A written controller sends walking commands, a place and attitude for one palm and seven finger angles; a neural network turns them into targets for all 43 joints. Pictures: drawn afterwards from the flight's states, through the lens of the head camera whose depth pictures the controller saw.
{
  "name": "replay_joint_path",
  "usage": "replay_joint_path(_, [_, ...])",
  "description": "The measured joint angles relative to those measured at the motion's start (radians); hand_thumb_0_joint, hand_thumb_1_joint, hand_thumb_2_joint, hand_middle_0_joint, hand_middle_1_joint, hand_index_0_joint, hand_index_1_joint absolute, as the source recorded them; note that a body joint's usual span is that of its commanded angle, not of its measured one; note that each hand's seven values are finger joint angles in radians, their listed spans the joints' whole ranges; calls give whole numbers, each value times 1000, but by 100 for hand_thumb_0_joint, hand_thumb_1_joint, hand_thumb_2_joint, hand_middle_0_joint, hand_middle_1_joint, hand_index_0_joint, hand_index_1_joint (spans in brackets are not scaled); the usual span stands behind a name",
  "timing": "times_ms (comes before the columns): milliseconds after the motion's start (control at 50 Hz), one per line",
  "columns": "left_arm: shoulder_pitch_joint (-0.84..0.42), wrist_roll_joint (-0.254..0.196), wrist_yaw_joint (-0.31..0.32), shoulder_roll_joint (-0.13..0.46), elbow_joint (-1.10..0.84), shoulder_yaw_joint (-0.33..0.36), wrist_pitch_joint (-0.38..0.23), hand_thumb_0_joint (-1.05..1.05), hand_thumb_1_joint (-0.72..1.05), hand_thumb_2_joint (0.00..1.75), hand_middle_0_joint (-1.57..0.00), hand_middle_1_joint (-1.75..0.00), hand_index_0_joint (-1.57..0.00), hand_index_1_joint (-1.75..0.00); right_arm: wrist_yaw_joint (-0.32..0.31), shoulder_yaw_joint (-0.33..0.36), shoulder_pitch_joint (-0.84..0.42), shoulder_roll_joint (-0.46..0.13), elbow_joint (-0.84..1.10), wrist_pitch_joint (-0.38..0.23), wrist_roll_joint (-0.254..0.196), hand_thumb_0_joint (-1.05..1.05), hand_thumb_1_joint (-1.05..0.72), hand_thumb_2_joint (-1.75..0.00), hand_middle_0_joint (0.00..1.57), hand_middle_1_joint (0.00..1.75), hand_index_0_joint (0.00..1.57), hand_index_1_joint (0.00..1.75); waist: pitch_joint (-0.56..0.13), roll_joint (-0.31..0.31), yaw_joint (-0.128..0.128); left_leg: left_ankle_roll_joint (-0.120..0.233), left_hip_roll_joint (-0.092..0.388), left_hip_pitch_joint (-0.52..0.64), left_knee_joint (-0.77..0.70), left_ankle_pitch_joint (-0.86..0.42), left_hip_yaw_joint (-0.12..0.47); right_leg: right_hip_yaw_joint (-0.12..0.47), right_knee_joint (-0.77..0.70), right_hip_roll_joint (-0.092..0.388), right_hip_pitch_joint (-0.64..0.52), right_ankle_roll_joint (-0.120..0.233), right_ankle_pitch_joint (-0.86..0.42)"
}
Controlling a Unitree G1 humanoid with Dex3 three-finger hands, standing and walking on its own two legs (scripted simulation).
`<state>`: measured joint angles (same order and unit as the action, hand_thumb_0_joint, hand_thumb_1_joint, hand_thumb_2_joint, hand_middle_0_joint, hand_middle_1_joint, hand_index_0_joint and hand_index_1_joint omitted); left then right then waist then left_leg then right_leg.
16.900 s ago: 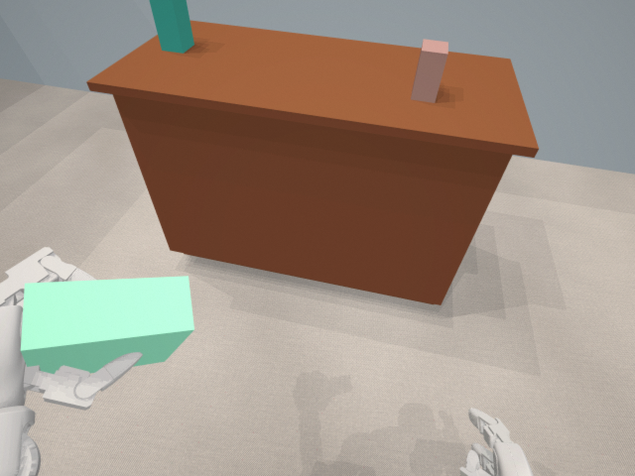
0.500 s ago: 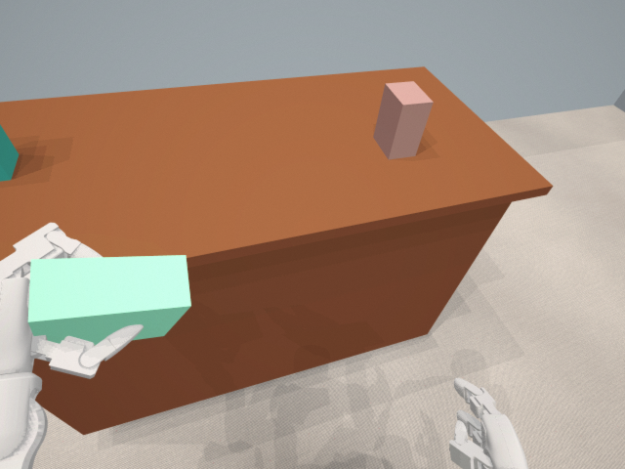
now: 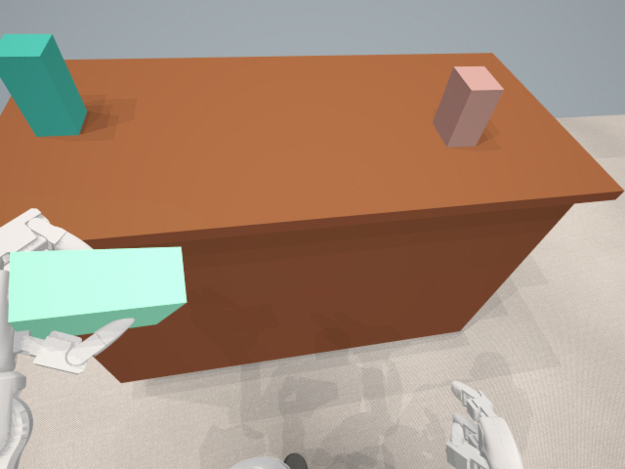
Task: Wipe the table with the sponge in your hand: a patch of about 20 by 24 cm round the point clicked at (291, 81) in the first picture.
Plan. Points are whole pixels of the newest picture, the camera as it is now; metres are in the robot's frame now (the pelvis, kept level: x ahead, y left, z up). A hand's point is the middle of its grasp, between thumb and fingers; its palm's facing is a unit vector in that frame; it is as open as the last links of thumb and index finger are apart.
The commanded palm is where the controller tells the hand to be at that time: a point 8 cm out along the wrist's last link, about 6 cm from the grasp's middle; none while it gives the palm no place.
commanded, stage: come to a stop and stand still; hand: left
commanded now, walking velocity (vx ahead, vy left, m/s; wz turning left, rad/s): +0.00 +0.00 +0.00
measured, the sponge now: (123, 294) +0.23 +0.23 +0.14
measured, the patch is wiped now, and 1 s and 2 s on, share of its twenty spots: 0.00 0.00 0.00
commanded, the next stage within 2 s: look again from close up in 0.02 s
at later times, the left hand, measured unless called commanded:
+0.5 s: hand (70, 231) +0.27 +0.28 +0.18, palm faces +0.27 -0.89 -0.37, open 9.2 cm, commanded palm +0.21 +0.32 +0.18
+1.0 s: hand (131, 205) +0.33 +0.25 +0.16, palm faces +0.27 -0.93 -0.26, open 9.2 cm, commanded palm +0.27 +0.29 +0.18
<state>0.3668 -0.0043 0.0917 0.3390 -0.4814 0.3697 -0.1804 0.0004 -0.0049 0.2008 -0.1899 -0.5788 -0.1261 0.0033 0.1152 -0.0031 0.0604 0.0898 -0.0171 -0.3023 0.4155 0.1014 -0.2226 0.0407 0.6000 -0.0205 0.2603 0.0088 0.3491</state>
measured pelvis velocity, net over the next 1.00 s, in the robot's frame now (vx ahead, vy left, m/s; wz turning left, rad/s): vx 0.06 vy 0.05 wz -0.19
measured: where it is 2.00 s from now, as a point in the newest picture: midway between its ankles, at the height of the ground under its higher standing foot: (362, 467)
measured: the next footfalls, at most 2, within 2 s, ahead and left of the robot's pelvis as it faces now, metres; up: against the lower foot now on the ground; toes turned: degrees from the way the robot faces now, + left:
right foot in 0.14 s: +0.04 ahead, -0.08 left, +0.00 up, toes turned -3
left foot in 0.30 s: +0.08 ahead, +0.11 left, +0.00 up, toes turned -5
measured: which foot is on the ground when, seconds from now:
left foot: down 0.00-0.16, up 0.18-0.28, down 0.30-0.74, up 0.76-0.94, down 0.96-1.00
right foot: up 0.00-0.12, down 0.14-0.32, up 0.34-0.70, down 0.72-0.96, up 0.98-1.00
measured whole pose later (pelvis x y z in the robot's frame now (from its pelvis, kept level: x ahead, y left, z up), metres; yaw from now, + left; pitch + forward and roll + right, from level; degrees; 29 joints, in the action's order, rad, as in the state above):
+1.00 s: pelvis +0.06 +0.05 -0.03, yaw -11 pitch -3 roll +2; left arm 0.33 -0.06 0.15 0.36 -0.52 0.36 -0.18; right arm -0.04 0.00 0.17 -0.19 -0.58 -0.07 0.00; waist 0.09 0.11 0.03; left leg 0.01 0.06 -0.37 0.72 0.28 -0.13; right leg -0.02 0.96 -0.05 0.24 0.06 0.52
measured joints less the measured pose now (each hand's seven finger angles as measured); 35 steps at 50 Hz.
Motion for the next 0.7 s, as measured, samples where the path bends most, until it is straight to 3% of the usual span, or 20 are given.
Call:
replay_joint_path(60, [-9,-6,12,-5,21,3,11,-1,-42,101,-83,-135,-83,-134,3,-1,2,6,3,-5,0,1,-90,-90,20,30,21,30,-15,-7,0,-14,-4,32,-67,-22,-20,-61,68,-16,1,10,36])
replay_joint_path(120, [7,-11,20,5,19,1,22,-1,-42,101,-83,-135,-83,-134,8,-6,10,9,27,-5,5,1,-90,-90,20,30,21,30,-41,-1,-13,-51,-12,30,-83,-9,-52,-123,-50,-27,-65,25,32])
replay_joint_path(160, [16,-11,21,11,4,-1,24,-1,-42,101,-83,-135,-83,-134,11,-8,3,0,46,1,8,1,-90,-90,20,30,21,30,-45,4,-19,-79,-18,-13,-15,53,-66,-112,-137,-29,-88,50,-52])
replay_joint_path(180, [21,-11,20,7,-6,-7,23,-1,-42,101,-83,-135,-83,-134,11,-8,-8,-11,46,8,9,1,-90,-90,20,30,21,30,-41,-9,-20,-95,-11,-47,57,107,-49,-111,-134,-35,-80,52,-95])
replay_joint_path(220, [44,-16,19,6,-30,-11,16,-1,-42,101,-83,-135,-83,-134,16,-11,-28,-17,27,25,10,1,-90,-90,20,30,21,30,-44,-9,1,-112,-8,-107,247,180,50,-81,-113,-48,-58,49,-101])
replay_joint_path(260, [69,-22,19,11,-43,-9,8,-1,-42,101,-83,-135,-83,-134,18,-19,-31,-5,6,39,3,1,-90,-90,20,30,21,30,-65,23,15,-112,-2,-102,318,201,131,-38,-104,-50,-42,39,-91])
replay_joint_path(300, [65,-24,24,13,-34,-16,1,-1,-42,101,-83,-135,-83,-135,10,-24,-11,-7,6,32,-5,1,-90,-90,20,30,21,30,-88,36,5,-110,17,-28,212,166,189,-22,-86,-50,-28,20,-78])
replay_joint_path(380, [-16,-17,36,10,28,-31,7,-1,-42,101,-83,-135,-83,-135,-12,-12,-2,-8,-15,9,-9,1,-90,-90,20,30,21,30,-64,56,-21,-8,-33,23,145,164,169,4,0,-10,-5,2,-53])
replay_joint_path(420, [-13,-20,34,22,27,-17,11,-1,-42,101,-83,-135,-83,-135,-14,-14,1,5,-18,4,-2,1,-90,-90,20,30,20,30,-59,59,-36,5,-42,50,96,139,152,8,67,-7,15,2,-10])
replay_joint_path(480, [24,-23,33,46,-12,1,0,-1,-42,101,-83,-135,-83,-135,-9,-18,20,26,-11,-1,6,1,-90,-90,20,30,20,30,-60,53,-61,1,-44,84,2,93,146,-14,128,-12,40,6,11])
replay_joint_path(560, [112,-30,30,64,-69,10,-23,-1,-42,101,-83,-135,-83,-135,-4,-26,47,34,-2,3,9,1,-90,-90,20,30,20,30,-72,36,-67,0,-35,100,-71,60,130,-63,52,-6,22,7,-17])
replay_joint_path(640, [157,-43,22,77,-48,4,-2,-1,-42,101,-83,-135,-83,-135,-16,-18,56,33,-5,23,18,1,-90,-90,20,30,21,30,-83,18,-60,-41,-37,106,-110,48,119,-118,-65,-16,-37,16,19])
replay_joint_path(700, [152,-49,26,93,-34,8,26,-1,-42,101,-83,-135,-83,-135,-29,-9,53,20,8,45,16,1,-90,-90,21,30,21,30,-84,12,-56,-73,-47,65,-43,79,120,-153,-190,-34,-111,44,-18])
